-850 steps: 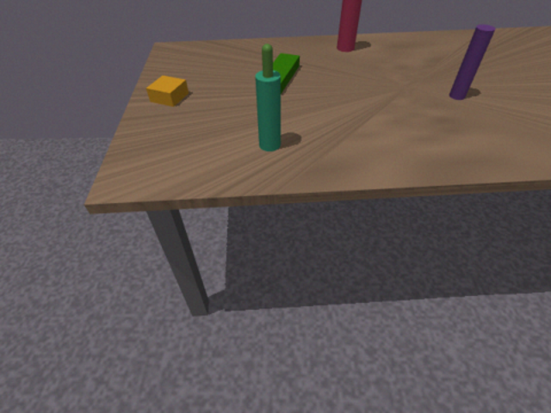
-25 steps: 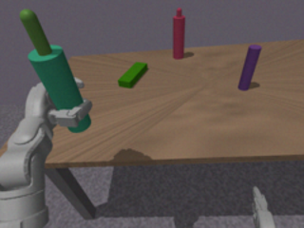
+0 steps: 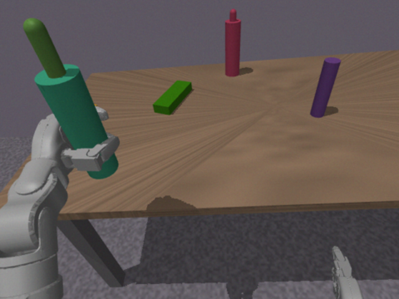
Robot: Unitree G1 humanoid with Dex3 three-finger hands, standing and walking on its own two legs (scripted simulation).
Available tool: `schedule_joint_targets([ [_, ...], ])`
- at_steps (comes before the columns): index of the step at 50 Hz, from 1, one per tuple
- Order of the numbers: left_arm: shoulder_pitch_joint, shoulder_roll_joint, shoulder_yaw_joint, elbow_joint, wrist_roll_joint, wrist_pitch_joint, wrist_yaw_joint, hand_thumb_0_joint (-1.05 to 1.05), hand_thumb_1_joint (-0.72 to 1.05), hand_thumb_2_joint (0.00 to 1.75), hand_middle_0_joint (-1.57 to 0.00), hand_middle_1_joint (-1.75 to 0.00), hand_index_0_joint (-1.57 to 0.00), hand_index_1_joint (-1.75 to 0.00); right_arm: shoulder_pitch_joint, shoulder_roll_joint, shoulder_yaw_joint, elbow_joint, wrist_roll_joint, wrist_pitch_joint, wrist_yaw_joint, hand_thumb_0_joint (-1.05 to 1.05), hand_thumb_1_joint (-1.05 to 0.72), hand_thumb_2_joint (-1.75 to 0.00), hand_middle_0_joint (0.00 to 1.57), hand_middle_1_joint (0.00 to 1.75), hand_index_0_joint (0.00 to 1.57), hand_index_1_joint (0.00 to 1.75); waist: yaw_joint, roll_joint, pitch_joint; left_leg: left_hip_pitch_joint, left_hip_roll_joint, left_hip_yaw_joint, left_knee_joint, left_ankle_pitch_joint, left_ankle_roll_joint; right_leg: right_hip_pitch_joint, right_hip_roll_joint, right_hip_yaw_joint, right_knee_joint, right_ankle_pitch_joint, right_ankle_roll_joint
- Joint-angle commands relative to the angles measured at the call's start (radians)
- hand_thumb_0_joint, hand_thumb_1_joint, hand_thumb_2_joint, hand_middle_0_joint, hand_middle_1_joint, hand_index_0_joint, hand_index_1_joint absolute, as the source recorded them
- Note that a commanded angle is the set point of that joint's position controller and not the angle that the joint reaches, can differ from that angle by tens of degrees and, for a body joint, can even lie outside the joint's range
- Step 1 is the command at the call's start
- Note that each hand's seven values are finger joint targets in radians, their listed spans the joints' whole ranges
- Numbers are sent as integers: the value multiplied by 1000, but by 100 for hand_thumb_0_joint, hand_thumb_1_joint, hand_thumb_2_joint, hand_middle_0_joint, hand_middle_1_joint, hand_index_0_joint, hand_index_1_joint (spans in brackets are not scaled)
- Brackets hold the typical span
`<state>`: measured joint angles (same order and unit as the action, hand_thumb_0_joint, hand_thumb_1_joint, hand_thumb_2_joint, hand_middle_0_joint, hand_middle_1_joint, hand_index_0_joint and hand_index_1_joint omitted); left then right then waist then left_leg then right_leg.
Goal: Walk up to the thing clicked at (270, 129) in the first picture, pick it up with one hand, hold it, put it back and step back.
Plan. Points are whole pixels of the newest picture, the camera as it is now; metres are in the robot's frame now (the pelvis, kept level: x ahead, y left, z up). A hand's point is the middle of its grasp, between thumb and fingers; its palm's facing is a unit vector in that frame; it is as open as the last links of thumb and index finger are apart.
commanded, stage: hold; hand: left
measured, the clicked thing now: (75, 111) +0.32 +0.18 +0.30
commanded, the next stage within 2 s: crouch in 1.50 s
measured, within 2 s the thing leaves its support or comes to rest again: neither
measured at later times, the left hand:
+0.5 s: hand (95, 129) +0.33 +0.16 +0.26, palm faces +0.07 -1.00 -0.05, open 7.8 cm
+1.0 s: hand (93, 142) +0.32 +0.17 +0.24, palm faces +0.09 -0.99 -0.08, open 7.7 cm
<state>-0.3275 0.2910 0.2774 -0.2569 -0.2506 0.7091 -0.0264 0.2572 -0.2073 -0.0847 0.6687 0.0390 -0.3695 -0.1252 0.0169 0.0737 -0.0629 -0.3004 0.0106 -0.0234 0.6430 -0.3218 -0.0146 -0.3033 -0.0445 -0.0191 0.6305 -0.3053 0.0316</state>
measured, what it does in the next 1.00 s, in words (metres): stands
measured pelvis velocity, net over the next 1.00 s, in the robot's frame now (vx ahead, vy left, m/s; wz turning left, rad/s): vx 0.00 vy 0.00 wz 0.01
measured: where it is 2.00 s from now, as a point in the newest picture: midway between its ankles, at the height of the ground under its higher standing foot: outside the picture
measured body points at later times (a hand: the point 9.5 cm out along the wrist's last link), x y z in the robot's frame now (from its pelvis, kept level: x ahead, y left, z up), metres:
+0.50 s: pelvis -0.01 +0.00 +0.00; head -0.04 -0.03 +0.45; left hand +0.32 +0.22 +0.26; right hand +0.16 -0.25 -0.07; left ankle +0.01 +0.13 -0.72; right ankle +0.02 -0.14 -0.72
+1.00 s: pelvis +0.00 +0.00 +0.00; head -0.04 -0.03 +0.45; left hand +0.31 +0.23 +0.24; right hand +0.18 -0.25 -0.07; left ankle +0.01 +0.13 -0.72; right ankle +0.02 -0.14 -0.72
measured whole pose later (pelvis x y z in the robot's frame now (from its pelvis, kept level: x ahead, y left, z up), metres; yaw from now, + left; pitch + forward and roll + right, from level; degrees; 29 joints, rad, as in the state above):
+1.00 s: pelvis +0.00 +0.00 +0.00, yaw +0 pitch -2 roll +0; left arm -0.34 0.32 0.27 -0.25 -0.25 0.73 -0.06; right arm 0.22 -0.20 -0.07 0.71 0.03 -0.41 -0.14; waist 0.03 0.08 -0.07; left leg -0.30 0.01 -0.03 0.64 -0.32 -0.02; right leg -0.30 -0.05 -0.02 0.63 -0.30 0.03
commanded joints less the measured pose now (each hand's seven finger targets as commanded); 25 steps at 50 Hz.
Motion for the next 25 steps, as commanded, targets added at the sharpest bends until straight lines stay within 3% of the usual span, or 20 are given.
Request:
schedule_joint_targets([
  [1, -571, 252, 123, -411, -8, -154, 2, 0, 28, 132, -131, -148, -133, -148, -160, -87, -9, -146, -9, -68, -10, 0, 52, -6, 5, 5, 5, 5, 15, 40, -311, 131, -37, 21, -75, 252, 18, 73, 29, -43, -86, 232, -19],
  [2, -553, 255, 135, -342, -11, -152, -1, 0, 28, 132, -131, -147, -133, -148, -169, -106, -24, -139, -11, -72, -15, 0, 52, -6, 5, 5, 5, 5, 0, 17, -281, 122, -34, 22, -79, 227, 19, 56, 33, -45, -91, 209, -17],
  [3, -554, 265, 141, -359, -12, -152, -4, 0, 28, 133, -132, -149, -134, -149, -171, -126, -39, -141, -12, -73, -18, 0, 52, -6, 5, 5, 5, 5, -4, 6, -301, 139, -29, 13, -87, 231, 17, 58, 37, -49, -88, 209, -19],
  [4, -597, 244, 107, -381, -14, -152, -10, 0, 30, 133, -131, -149, -134, -149, -180, -110, -23, -137, -11, -78, -18, 0, 52, -6, 5, 5, 5, 5, -5, 17, -270, 125, -34, 17, -92, 196, 19, 44, 36, -48, -98, 184, -18],
  [5, -586, 245, 108, -356, -15, -149, -15, 0, 27, 134, -133, -150, -135, -150, -178, -91, -1, -133, -12, -79, -19, 0, 52, -6, 5, 5, 5, 5, -8, 1, -278, 130, -34, 17, -91, 191, 24, 49, 35, -48, -100, 184, -16],
  [6, -598, 236, 101, -361, -21, -148, -19, 0, 27, 134, -133, -150, -135, -151, -186, -106, -15, -132, -13, -85, -25, 0, 52, -6, 5, 5, 5, 5, -14, -11, -266, 128, -33, 13, -96, 176, 25, 38, 37, -50, -103, 168, -15],
  [7, -588, 241, 103, -326, -19, -143, -22, 0, 26, 133, -133, -150, -135, -150, -184, -93, -1, -118, -12, -87, -25, 0, 52, -6, 5, 5, 5, 5, -9, -25, -251, 115, -36, 16, -96, 168, 29, 38, 35, -49, -107, 164, -12],
  [8, -577, 224, 92, -279, -22, -134, -25, 0, 25, 134, -133, -150, -135, -150, -184, -90, 5, -112, -14, -89, -28, 0, 52, -6, 5, 5, 5, 5, -23, -37, -224, 112, -35, 17, -100, 144, 30, 22, 37, -49, -109, 146, -11],
  [11, -636, 244, 87, -314, -17, -131, -34, 0, 26, 132, -131, -148, -133, -148, -173, -99, -6, -77, -13, -95, -31, 0, 53, -6, 5, 5, 5, 5, -14, 11, -224, 109, -37, 19, -109, 129, 25, 2, 37, -51, -106, 133, -16],
  [12, -588, 230, 92, -226, -18, -117, -34, 0, 28, 133, -132, -149, -134, -149, -159, -124, -25, -103, -13, -98, -32, 0, 53, -6, 5, 5, 5, 5, -36, -17, -236, 123, -34, 17, -110, 134, 25, 6, 38, -51, -106, 142, -15],
  [13, -652, 248, 91, -332, -18, -122, -32, 0, 27, 132, -132, -148, -134, -148, -164, -131, -33, -83, -12, -99, -31, 0, 53, -6, 5, 5, 5, 5, -14, 20, -245, 120, -34, 14, -116, 130, 20, 9, 40, -56, -103, 135, -20],
  [14, -650, 240, 97, -292, -23, -118, -32, 0, 28, 133, -130, -147, -132, -147, -144, -124, -27, -95, -10, -100, -28, 0, 53, -6, 5, 5, 5, 5, -27, 12, -255, 138, -28, 9, -112, 138, 18, 3, 42, -59, -100, 140, -19],
  [15, -666, 248, 104, -332, -23, -118, -30, 0, 29, 132, -130, -147, -132, -147, -147, -134, -37, -93, -6, -100, -27, 0, 53, -6, 5, 5, 5, 5, -17, 30, -256, 137, -24, 2, -120, 135, 12, -1, 45, -64, -96, 132, -22],
  [16, -655, 257, 122, -290, -26, -110, -28, 0, 30, 132, -130, -147, -132, -147, -145, -136, -40, -109, -4, -105, -24, 0, 54, -6, 5, 5, 5, 5, -20, 12, -252, 144, -22, -2, -119, 137, 12, 1, 47, -66, -99, 133, -20],
  [17, -682, 251, 110, -317, -26, -112, -29, 0, 28, 132, -130, -147, -132, -147, -122, -115, -31, -68, -4, -103, -21, 0, 53, -6, 5, 5, 5, 5, -14, 23, -247, 137, -25, 0, -118, 133, 14, 0, 46, -66, -101, 129, -21],
  [19, -673, 278, 150, -287, -30, -110, -22, 0, 29, 134, -130, -148, -132, -148, -140, -132, -41, -112, -2, -108, -22, 0, 53, -6, 5, 5, 5, 5, -5, -34, -272, 124, -29, 4, -112, 155, 20, 31, 43, -62, -106, 145, -18],
  [22, -716, 268, 150, -267, -32, -99, -5, 0, 26, 136, -131, -151, -133, -151, -164, -101, -13, -101, -1, -109, -19, 0, 54, -6, 5, 5, 5, 5, 14, -1, -253, 110, -30, 8, -115, 142, 16, 25, 42, -58, -106, 126, -22],
  [23, -702, 279, 167, -210, -30, -96, 0, 0, 28, 137, -131, -150, -133, -151, -167, -120, -29, -121, -3, -108, -22, 0, 53, -6, 5, 5, 5, 5, 5, -30, -252, 104, -26, 3, -119, 137, 15, 26, 41, -57, -107, 124, -20],
  [24, -712, 281, 161, -232, -28, -97, 5, 0, 27, 137, -131, -151, -134, -151, -190, -105, -8, -115, -3, -108, -19, 0, 54, -6, 5, 5, 5, 5, 28, -12, -240, 80, -34, 12, -117, 119, 18, 38, 38, -53, -114, 107, -21],
  [25, -713, 276, 165, -214, -32, -97, 6, 0, 29, 138, -132, -152, -135, -152, -176, -107, -14, -115, -4, -107, -21, 0, 53, -6, 5, 5, 5, 5, 16, -31, -268, 92, -33, 12, -114, 134, 21, 52, 36, -52, -112, 121, -19],
])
